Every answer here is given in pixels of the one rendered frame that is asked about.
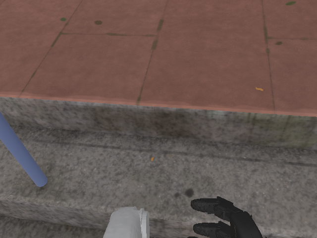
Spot stairs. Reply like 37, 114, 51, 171
0, 96, 317, 238

